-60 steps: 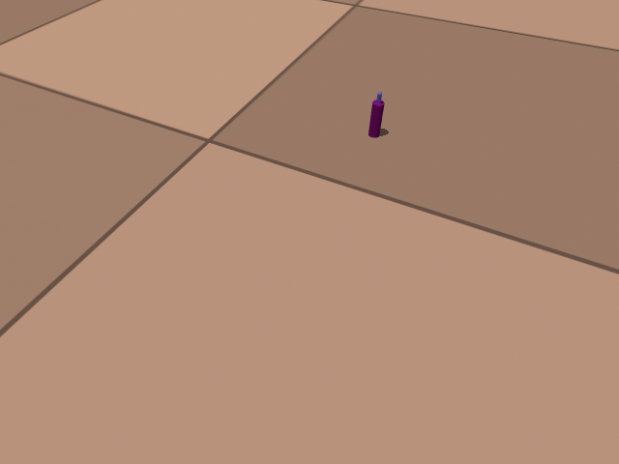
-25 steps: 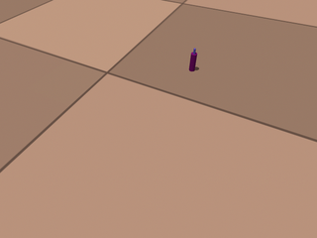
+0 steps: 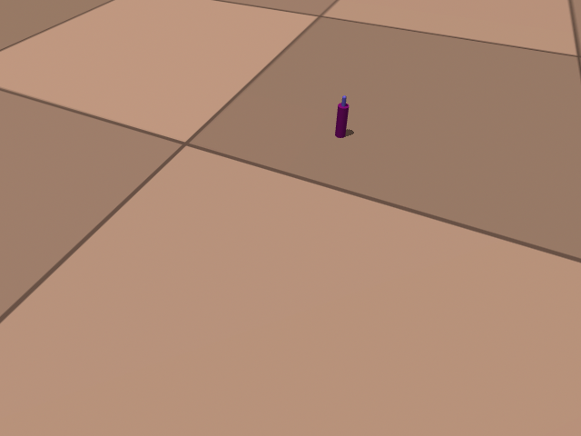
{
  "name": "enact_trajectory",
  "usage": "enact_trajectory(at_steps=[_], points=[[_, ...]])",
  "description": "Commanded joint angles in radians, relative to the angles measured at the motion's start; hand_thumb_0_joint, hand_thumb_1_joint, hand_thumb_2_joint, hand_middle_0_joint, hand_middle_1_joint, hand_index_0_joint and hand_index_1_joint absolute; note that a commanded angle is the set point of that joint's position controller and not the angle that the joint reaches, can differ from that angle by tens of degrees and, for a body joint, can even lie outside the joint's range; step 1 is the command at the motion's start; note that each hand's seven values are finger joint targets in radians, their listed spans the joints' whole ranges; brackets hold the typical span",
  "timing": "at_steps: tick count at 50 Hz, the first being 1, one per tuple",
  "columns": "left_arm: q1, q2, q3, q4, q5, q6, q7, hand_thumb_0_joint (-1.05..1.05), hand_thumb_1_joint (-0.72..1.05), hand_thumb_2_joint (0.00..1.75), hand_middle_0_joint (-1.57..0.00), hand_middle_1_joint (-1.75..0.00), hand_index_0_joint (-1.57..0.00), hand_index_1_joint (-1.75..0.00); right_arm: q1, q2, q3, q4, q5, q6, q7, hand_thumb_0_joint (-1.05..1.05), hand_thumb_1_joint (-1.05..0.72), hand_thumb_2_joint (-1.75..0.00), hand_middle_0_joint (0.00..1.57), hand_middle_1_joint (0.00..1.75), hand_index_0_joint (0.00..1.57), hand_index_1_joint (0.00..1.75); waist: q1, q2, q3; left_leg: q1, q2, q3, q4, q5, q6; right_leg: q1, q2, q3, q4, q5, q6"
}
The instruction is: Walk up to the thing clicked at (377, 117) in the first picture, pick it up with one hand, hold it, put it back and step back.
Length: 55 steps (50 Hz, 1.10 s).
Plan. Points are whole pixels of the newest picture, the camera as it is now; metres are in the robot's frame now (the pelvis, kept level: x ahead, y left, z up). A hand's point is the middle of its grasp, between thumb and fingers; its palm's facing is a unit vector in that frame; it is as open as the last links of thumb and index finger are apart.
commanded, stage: walk up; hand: left
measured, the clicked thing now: (342, 116) +1.83 -0.28 -0.66
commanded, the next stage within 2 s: none
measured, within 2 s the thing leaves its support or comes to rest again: neither
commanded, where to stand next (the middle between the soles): +1.45 -0.39 m, yaw -16 degrees
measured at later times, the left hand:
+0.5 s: hand (209, 398) +0.21 +0.15 -0.14, palm faces -0.10 -0.93 -0.36, open 7.4 cm
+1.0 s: hand (257, 200) +0.65 +0.10 -0.13, palm faces -0.33 -0.86 -0.38, open 7.4 cm
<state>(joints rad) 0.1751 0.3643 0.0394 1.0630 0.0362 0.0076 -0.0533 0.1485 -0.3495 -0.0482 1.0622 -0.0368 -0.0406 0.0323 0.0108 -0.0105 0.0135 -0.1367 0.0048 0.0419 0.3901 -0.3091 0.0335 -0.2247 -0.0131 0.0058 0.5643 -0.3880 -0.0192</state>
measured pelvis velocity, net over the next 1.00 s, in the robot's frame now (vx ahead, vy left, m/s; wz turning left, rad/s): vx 0.46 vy -0.14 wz -0.27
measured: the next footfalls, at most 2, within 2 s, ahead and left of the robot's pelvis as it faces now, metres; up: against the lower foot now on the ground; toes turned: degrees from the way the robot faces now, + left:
right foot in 0.26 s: +0.18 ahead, -0.23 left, +0.00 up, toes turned -12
left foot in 0.70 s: +0.49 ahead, -0.01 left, +0.00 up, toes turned -5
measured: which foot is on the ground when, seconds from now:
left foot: down 0.00-0.28, up 0.30-0.68, down 0.70-1.00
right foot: up 0.00-0.24, down 0.26-0.72, up 0.74-1.00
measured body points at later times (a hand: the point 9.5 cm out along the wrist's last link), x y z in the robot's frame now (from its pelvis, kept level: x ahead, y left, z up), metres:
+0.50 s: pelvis +0.17 -0.12 -0.01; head +0.17 -0.13 +0.44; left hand +0.22 +0.20 -0.12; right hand +0.24 -0.44 -0.12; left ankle +0.24 +0.01 -0.69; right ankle +0.14 -0.22 -0.75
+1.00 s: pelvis +0.46 -0.14 -0.01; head +0.47 -0.14 +0.44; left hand +0.66 +0.14 -0.11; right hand +0.39 -0.46 -0.12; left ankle +0.45 +0.00 -0.75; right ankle +0.53 -0.31 -0.71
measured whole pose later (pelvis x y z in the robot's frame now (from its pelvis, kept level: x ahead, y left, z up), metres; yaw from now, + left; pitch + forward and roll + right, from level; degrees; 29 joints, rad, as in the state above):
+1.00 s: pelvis +0.46 -0.14 -0.01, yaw -16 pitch -2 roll +2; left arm 0.20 0.46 0.05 0.87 0.00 -0.06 -0.08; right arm 0.34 -0.42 -0.07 0.89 -0.01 -0.09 0.06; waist -0.05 -0.04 0.07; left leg -0.10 0.05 0.17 0.44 -0.30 0.00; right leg -0.55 -0.09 0.01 0.81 -0.26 -0.01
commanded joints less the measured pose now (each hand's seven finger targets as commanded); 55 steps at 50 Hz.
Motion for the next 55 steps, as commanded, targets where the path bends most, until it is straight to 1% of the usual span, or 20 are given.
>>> enact_trajectory(at_steps=[1, 5, 10, 13, 14, 15, 16, 17, 22, 29, 34, 35, 36, 37, 38, 41, 43, 47, 52, 55], points=[[-0.221, 0.250, 0.076, -0.185, 0.010, -0.045, -0.030, 0.00, 0.90, 0.90, -0.20, -0.30, -0.20, -0.30, 0.055, -0.387, -0.118, -0.094, -0.005, -0.057, -0.018, 0.00, -0.90, -0.90, 0.20, 0.30, 0.20, 0.30, -0.090, 0.092, 0.097, 0.145, 0.452, -0.470, -0.304, -0.422, 0.208, -0.523, -0.107, 0.132, 0.333, -0.033, -0.014], [-0.041, 0.248, 0.086, -0.158, -0.007, -0.033, -0.074, 0.00, 0.90, 0.90, -0.20, -0.30, -0.20, -0.30, -0.074, -0.359, -0.116, -0.159, -0.016, -0.068, -0.006, 0.00, -0.90, -0.90, 0.20, 0.30, 0.20, 0.30, 0.009, 0.169, 0.021, 0.096, 0.326, -0.196, -0.291, -0.346, 0.149, -0.358, -0.111, 0.023, 0.274, 0.028, 0.015], [0.001, 0.251, 0.103, -0.151, -0.008, -0.033, -0.079, 0.00, 0.90, 0.90, -0.20, -0.30, -0.20, -0.30, -0.113, -0.361, -0.117, -0.172, -0.022, -0.059, 0.008, 0.00, -0.90, -0.90, 0.20, 0.30, 0.20, 0.30, 0.034, 0.167, 0.046, -0.150, 0.248, 0.003, -0.165, -0.312, 0.106, -0.028, -0.088, -0.084, 0.090, 0.139, 0.024], [0.258, 0.309, 0.135, -0.061, 0.003, -0.056, -0.043, 0.00, 0.90, 0.90, -0.20, -0.30, -0.20, -0.30, -0.082, -0.285, -0.086, -0.173, -0.021, -0.040, 0.009, 0.00, -0.90, -0.90, 0.20, 0.30, 0.20, 0.30, 0.151, -0.158, -0.057, -0.320, 0.131, 0.120, 0.357, -0.237, 0.068, 0.320, 0.001, -0.114, -0.001, 0.100, -0.003], [0.360, 0.393, 0.163, -0.052, 0.008, -0.066, -0.020, 0.00, 0.90, 0.90, -0.20, -0.30, -0.20, -0.30, -0.064, -0.182, -0.045, -0.198, -0.015, -0.037, 0.013, 0.00, -0.90, -0.90, 0.20, 0.30, 0.20, 0.30, 0.203, -0.428, -0.036, -0.553, 0.013, 0.134, 0.704, -0.349, 0.033, 0.385, -0.112, 0.158, -0.173, -0.229, -0.041], [0.285, 0.440, 0.160, -0.112, 0.008, -0.075, -0.010, 0.00, 0.90, 0.90, -0.20, -0.30, -0.20, -0.30, -0.049, -0.197, -0.038, -0.229, 0.008, -0.033, 0.019, 0.00, -0.90, -0.90, 0.20, 0.30, 0.20, 0.30, 0.144, -0.396, 0.014, -0.655, -0.005, 0.027, 0.843, -0.268, -0.005, 0.276, -0.311, 0.601, -0.426, -0.548, -0.120], [0.192, 0.470, 0.154, -0.145, -0.015, -0.075, -0.013, 0.00, 0.90, 0.90, -0.20, -0.30, -0.20, -0.30, -0.055, -0.302, -0.066, -0.224, 0.008, -0.036, 0.017, 0.00, -0.90, -0.90, 0.20, 0.30, 0.20, 0.30, 0.103, -0.248, 0.067, -0.603, 0.050, -0.044, 0.844, -0.204, -0.017, 0.164, -0.407, 0.782, -0.524, -0.630, -0.201], [0.140, 0.467, 0.151, -0.167, -0.026, -0.080, -0.011, 0.00, 0.90, 0.90, -0.20, -0.30, -0.20, -0.30, -0.081, -0.335, -0.074, -0.212, 0.013, -0.042, 0.016, 0.00, -0.90, -0.90, 0.20, 0.30, 0.20, 0.30, 0.086, -0.167, 0.113, -0.601, 0.106, -0.083, 0.839, -0.141, -0.016, 0.112, -0.397, 0.749, -0.508, -0.530, -0.236], [0.074, 0.335, 0.106, -0.191, -0.036, -0.108, 0.004, 0.00, 0.90, 0.90, -0.20, -0.30, -0.20, -0.30, 0.042, -0.305, -0.073, -0.167, 0.026, -0.031, 0.043, 0.00, -0.90, -0.90, 0.20, 0.30, 0.20, 0.30, 0.004, -0.106, 0.094, -0.423, 0.151, -0.087, 0.627, 0.048, -0.010, 0.008, -0.230, 0.303, -0.410, -0.170, -0.154], [0.107, 0.337, 0.101, -0.237, -0.027, -0.123, 0.000, 0.00, 0.90, 0.90, -0.20, -0.30, -0.20, -0.30, -0.128, -0.260, -0.079, -0.265, 0.010, -0.039, 0.062, 0.00, -0.90, -0.90, 0.20, 0.30, 0.20, 0.30, 0.051, -0.043, 0.093, -0.369, 0.131, -0.016, 0.249, 0.177, -0.053, 0.019, -0.198, 0.153, -0.373, -0.020, -0.171], [0.119, 0.313, 0.084, -0.241, -0.027, -0.109, 0.003, 0.00, 0.90, 0.90, -0.20, -0.30, -0.20, -0.30, 0.115, -0.280, -0.112, -0.202, 0.005, -0.058, 0.040, 0.00, -0.90, -0.90, 0.20, 0.30, 0.20, 0.30, -0.067, 0.064, -0.070, 0.116, 0.035, 0.074, 0.121, 0.162, -0.009, -0.065, -0.129, 0.024, 0.032, 0.375, -0.117], [0.167, 0.260, 0.063, -0.244, -0.028, -0.107, 0.009, 0.00, 0.90, 0.90, -0.20, -0.30, -0.20, -0.30, 0.277, -0.333, -0.137, -0.165, -0.012, -0.063, 0.027, 0.00, -0.90, -0.90, 0.20, 0.30, 0.20, 0.30, -0.135, 0.195, -0.168, 0.326, 0.091, -0.022, 0.102, 0.036, 0.044, -0.196, -0.066, -0.023, 0.328, 0.357, -0.080], [0.207, 0.172, 0.039, -0.251, -0.037, -0.105, 0.014, 0.00, 0.90, 0.90, -0.20, -0.30, -0.20, -0.30, 0.363, -0.386, -0.155, -0.166, -0.025, -0.069, 0.013, 0.00, -0.90, -0.90, 0.20, 0.30, 0.20, 0.30, -0.150, 0.364, -0.216, 0.477, 0.303, -0.375, 0.038, -0.169, 0.095, -0.416, 0.052, -0.002, 0.558, -0.071, -0.042], [0.201, 0.245, 0.053, -0.254, -0.043, -0.103, 0.025, 0.00, 0.90, 0.90, -0.20, -0.30, -0.20, -0.30, 0.315, -0.429, -0.159, -0.199, 0.001, -0.071, 0.010, 0.00, -0.90, -0.90, 0.20, 0.30, 0.20, 0.30, -0.131, 0.262, -0.187, 0.436, 0.450, -0.721, -0.150, -0.350, 0.186, -0.523, 0.098, 0.059, 0.654, -0.136, -0.043], [0.191, 0.300, 0.049, -0.247, -0.035, -0.102, 0.034, 0.00, 0.90, 0.90, -0.20, -0.30, -0.20, -0.30, 0.228, -0.446, -0.167, -0.217, 0.022, -0.068, 0.012, 0.00, -0.90, -0.90, 0.20, 0.30, 0.20, 0.30, -0.099, 0.234, -0.154, 0.350, 0.494, -0.754, -0.170, -0.342, 0.245, -0.526, 0.019, 0.127, 0.715, -0.094, -0.059], [0.137, 0.291, 0.058, -0.214, -0.049, -0.114, 0.019, 0.00, 0.90, 0.90, -0.20, -0.30, -0.20, -0.30, 0.135, -0.326, -0.111, -0.255, 0.033, -0.075, 0.003, 0.00, -0.90, -0.90, 0.20, 0.30, 0.20, 0.30, -0.057, 0.097, -0.016, 0.124, 0.340, -0.293, -0.113, 0.104, 0.182, -0.433, -0.065, 0.135, 0.621, 0.047, -0.030], [0.145, 0.257, 0.056, -0.213, -0.051, -0.102, 0.002, 0.00, 0.90, 0.90, -0.20, -0.30, -0.20, -0.30, 0.136, -0.307, -0.095, -0.250, 0.039, -0.085, 0.006, 0.00, -0.90, -0.90, 0.20, 0.30, 0.20, 0.30, -0.028, 0.108, 0.017, -0.006, 0.304, -0.151, -0.124, 0.254, 0.164, -0.342, -0.078, 0.108, 0.526, 0.078, -0.006], [0.049, 0.233, 0.051, -0.261, -0.043, -0.089, -0.032, 0.00, 0.90, 0.90, -0.20, -0.30, -0.20, -0.30, 0.089, -0.341, -0.094, -0.282, 0.030, -0.091, 0.009, 0.00, -0.90, -0.90, 0.20, 0.30, 0.20, 0.30, -0.014, 0.152, 0.073, -0.037, 0.315, -0.060, -0.169, 0.192, 0.199, -0.345, -0.121, 0.032, 0.252, 0.127, 0.021], [-0.016, 0.241, 0.068, -0.249, -0.030, -0.090, -0.045, 0.00, 0.90, 0.90, -0.20, -0.30, -0.20, -0.30, 0.106, -0.345, -0.090, -0.271, 0.031, -0.080, 0.014, 0.00, -0.90, -0.90, 0.20, 0.30, 0.20, 0.30, -0.023, 0.097, 0.020, -0.081, 0.261, 0.012, -0.084, 0.136, 0.144, -0.119, -0.059, -0.070, 0.058, 0.318, -0.007], [0.119, 0.286, 0.095, -0.208, -0.027, -0.093, -0.028, 0.00, 0.90, 0.90, -0.20, -0.30, -0.20, -0.30, 0.118, -0.316, -0.076, -0.272, 0.031, -0.071, 0.011, 0.00, -0.90, -0.90, 0.20, 0.30, 0.20, 0.30, 0.072, -0.026, -0.071, -0.172, 0.212, 0.069, 0.208, 0.276, 0.091, 0.182, -0.014, -0.085, 0.034, 0.268, -0.043]])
